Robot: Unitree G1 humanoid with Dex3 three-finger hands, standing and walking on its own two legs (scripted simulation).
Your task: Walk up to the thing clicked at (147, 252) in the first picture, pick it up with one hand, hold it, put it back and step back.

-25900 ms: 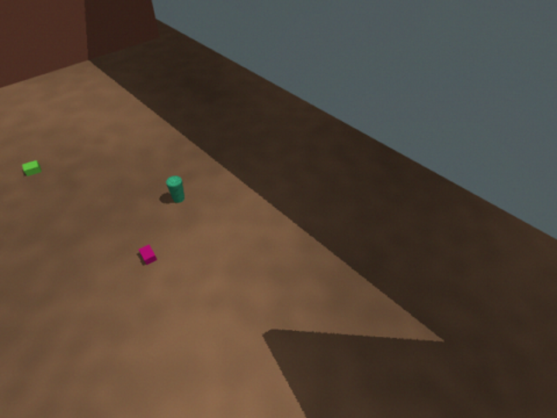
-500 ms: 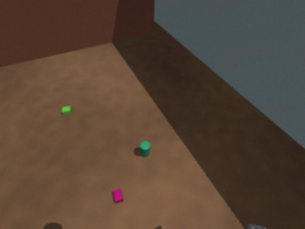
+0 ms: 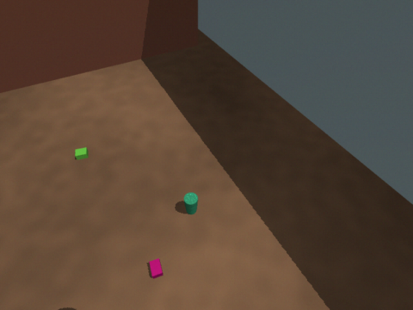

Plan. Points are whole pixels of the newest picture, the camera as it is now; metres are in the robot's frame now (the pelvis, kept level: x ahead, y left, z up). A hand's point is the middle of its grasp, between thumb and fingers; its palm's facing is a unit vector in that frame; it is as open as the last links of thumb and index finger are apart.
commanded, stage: walk up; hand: left
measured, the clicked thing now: (156, 268) +0.43 +0.22 -0.77
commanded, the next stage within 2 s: stand in 0.30 s
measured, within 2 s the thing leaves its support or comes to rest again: neither
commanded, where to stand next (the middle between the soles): +0.00 -0.01 m, yaw +0 degrees
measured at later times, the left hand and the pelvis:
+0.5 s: hand out of the picture +0.08 +0.25 -0.16, palm faces -0.01 -0.94 -0.34, open 7.4 cm; pelvis +0.00 +0.00 +0.00, yaw +0 degrees
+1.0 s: hand out of the picture +0.06 +0.25 -0.16, palm faces -0.02 -0.94 -0.35, open 7.4 cm; pelvis -0.01 -0.01 +0.00, yaw +0 degrees
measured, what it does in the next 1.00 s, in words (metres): stands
